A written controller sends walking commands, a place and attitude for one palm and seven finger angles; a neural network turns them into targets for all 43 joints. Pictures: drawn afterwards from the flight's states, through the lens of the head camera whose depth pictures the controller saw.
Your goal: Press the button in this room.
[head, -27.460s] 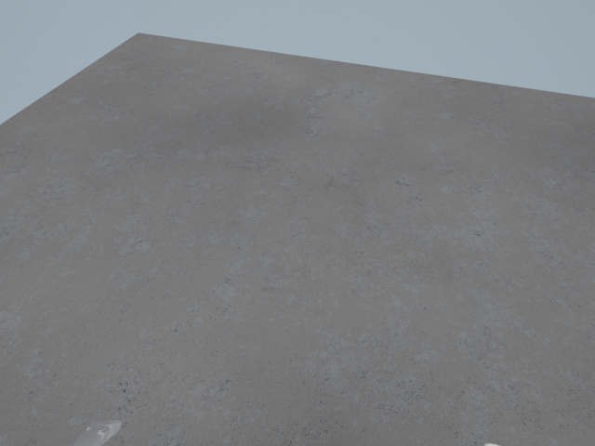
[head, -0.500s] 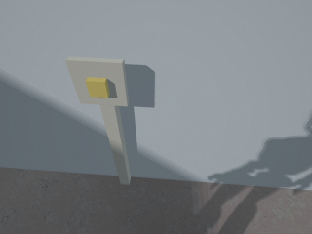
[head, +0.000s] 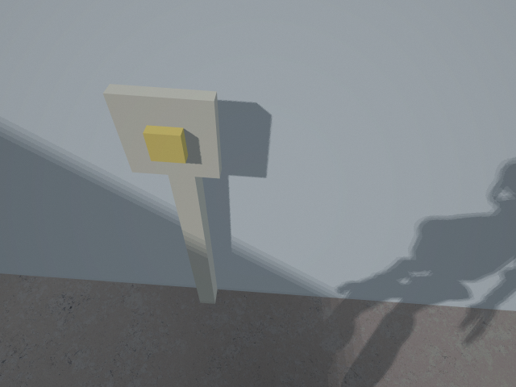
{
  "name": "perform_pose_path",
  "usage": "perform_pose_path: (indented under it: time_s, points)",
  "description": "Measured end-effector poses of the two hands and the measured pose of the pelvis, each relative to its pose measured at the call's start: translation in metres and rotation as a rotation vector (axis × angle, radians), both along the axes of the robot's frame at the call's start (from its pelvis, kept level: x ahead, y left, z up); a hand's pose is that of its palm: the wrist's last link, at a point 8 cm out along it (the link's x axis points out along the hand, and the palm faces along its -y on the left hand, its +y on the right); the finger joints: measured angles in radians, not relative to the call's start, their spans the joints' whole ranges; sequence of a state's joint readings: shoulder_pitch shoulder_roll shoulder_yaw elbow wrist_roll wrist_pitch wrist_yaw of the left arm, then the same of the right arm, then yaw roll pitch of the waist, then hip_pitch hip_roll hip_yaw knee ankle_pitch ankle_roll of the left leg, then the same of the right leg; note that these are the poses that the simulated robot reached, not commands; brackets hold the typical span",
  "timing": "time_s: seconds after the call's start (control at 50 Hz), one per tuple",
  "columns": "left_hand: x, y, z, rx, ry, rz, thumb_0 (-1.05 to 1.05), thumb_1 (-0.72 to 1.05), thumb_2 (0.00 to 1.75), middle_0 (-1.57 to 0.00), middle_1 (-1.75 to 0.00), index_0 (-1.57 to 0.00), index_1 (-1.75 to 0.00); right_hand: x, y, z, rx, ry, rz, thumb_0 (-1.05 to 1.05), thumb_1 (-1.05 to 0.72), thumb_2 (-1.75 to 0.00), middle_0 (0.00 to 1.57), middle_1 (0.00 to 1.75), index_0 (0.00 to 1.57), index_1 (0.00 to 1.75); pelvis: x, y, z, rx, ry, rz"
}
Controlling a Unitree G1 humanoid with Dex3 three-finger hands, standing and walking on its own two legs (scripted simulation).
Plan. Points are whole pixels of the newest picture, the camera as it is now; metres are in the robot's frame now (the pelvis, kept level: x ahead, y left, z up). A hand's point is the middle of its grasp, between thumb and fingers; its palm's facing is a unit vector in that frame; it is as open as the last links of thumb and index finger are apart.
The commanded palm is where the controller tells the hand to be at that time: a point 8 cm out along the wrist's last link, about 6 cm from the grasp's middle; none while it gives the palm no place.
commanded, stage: come to a stop and stand still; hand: left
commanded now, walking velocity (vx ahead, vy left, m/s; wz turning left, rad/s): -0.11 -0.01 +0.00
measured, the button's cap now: (167, 143) +0.50 +0.19 +0.09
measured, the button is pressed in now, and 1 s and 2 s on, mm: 0 0 0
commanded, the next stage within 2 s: look again from close up in 1.22 s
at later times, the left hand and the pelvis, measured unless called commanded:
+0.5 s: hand out of the picture +0.00 +0.19 -0.17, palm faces -0.03 -0.98 -0.20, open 7.4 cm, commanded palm none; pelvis -0.01 +0.02 +0.01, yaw -2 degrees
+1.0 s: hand out of the picture -0.03 +0.14 -0.16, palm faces -0.01 -0.99 -0.16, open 7.4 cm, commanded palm none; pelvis -0.03 -0.01 +0.01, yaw -2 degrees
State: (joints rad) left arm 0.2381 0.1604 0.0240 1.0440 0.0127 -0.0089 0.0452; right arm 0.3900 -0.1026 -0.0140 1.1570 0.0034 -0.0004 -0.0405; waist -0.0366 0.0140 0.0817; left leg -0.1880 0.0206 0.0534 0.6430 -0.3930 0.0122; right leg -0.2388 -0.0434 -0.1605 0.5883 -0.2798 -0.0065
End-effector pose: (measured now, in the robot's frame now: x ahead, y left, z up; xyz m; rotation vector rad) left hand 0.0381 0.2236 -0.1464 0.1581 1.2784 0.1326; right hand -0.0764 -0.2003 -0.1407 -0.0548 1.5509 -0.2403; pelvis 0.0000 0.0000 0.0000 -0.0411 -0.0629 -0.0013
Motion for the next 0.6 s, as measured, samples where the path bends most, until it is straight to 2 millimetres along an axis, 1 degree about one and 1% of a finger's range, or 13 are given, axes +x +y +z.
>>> perform_pose_path:
  time_s: [0.04, 0.12, 0.18, 0.26, 0.32, 0.38, 0.44, 0.5, 0.6]
  points:
    - [0.004, 0.005, -0.002, -0.008, 0.005, 0.008, 0.01, 0.92, 0.90, -0.20, -0.30, -0.20, -0.30, 0.021, 0.001, 0.002, -0.020, -0.064, 0.014, 0.01, -0.90, -0.89, 0.20, 0.30, 0.20, 0.30, -0.001, 0.005, 0.001, 0.014, -0.002, -0.019]
    - [0.007, 0.012, 0.003, -0.008, 0.016, 0.003, 0.00, 0.93, 0.90, -0.20, -0.29, -0.20, -0.30, 0.060, 0.003, 0.009, -0.039, -0.167, 0.042, 0.01, -0.91, -0.89, 0.20, 0.30, 0.20, 0.30, 0.002, 0.012, 0.007, 0.028, 0.017, -0.045]
    - [0.004, 0.016, 0.007, -0.006, 0.020, 0.002, 0.00, 0.93, 0.90, -0.20, -0.29, -0.20, -0.30, 0.075, -0.004, 0.014, -0.064, -0.188, 0.061, 0.03, -0.94, -0.89, 0.20, 0.30, 0.20, 0.30, 0.004, 0.017, 0.011, 0.030, 0.022, -0.047]
    - [-0.006, 0.018, 0.010, -0.007, 0.047, -0.007, 0.00, 0.92, 0.90, -0.20, -0.29, -0.20, -0.30, 0.089, -0.011, 0.019, -0.078, -0.230, 0.067, 0.03, -0.94, -0.89, 0.20, 0.30, 0.20, 0.30, 0.005, 0.019, 0.014, 0.030, 0.022, -0.052]
    - [-0.015, 0.018, 0.011, -0.008, 0.070, -0.011, 0.00, 0.92, 0.90, -0.20, -0.29, -0.20, -0.30, 0.094, -0.013, 0.021, -0.082, -0.250, 0.071, 0.02, -0.93, -0.89, 0.20, 0.30, 0.20, 0.30, 0.004, 0.020, 0.015, 0.031, 0.015, -0.054]
    - [-0.024, 0.017, 0.012, -0.010, 0.085, -0.011, 0.00, 0.91, 0.90, -0.20, -0.29, -0.20, -0.30, 0.094, -0.014, 0.022, -0.078, -0.253, 0.077, 0.01, -0.92, -0.89, 0.20, 0.30, 0.20, 0.30, 0.002, 0.020, 0.016, 0.032, 0.009, -0.053]
    - [-0.031, 0.016, 0.012, -0.004, 0.093, -0.013, 0.00, 0.91, 0.90, -0.20, -0.29, -0.20, -0.30, 0.091, -0.013, 0.021, -0.067, -0.248, 0.086, 0.01, -0.91, -0.89, 0.20, 0.30, 0.20, 0.30, 0.000, 0.019, 0.017, 0.031, 0.011, -0.051]
    - [-0.041, 0.017, 0.011, 0.008, 0.095, -0.024, 0.00, 0.91, 0.90, -0.20, -0.30, -0.20, -0.30, 0.087, -0.013, 0.018, -0.063, -0.265, 0.109, 0.01, -0.91, -0.89, 0.20, 0.30, 0.20, 0.30, -0.009, 0.019, 0.013, 0.034, 0.014, -0.041]
    - [-0.054, 0.017, 0.013, 0.015, 0.094, -0.011, 0.00, 0.91, 0.90, -0.20, -0.30, -0.20, -0.30, 0.075, -0.012, 0.011, -0.041, -0.270, 0.126, 0.01, -0.92, -0.89, 0.20, 0.30, 0.20, 0.30, -0.018, 0.017, 0.011, 0.037, 0.008, -0.030]
